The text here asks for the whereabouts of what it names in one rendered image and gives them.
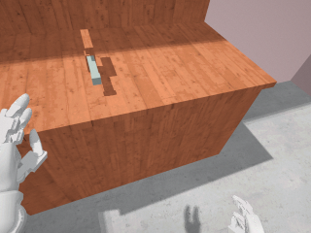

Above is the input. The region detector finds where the robot left forearm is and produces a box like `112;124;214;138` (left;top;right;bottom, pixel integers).
0;190;27;233

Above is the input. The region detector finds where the robot right hand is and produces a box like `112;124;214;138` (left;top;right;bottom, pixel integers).
227;195;265;233

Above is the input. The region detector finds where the robot left hand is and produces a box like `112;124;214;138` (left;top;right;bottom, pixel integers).
0;93;48;192

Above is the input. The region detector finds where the tap lever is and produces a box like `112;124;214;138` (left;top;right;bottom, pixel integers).
86;55;102;85

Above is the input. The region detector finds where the counter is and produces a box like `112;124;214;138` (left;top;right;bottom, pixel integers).
0;0;277;216

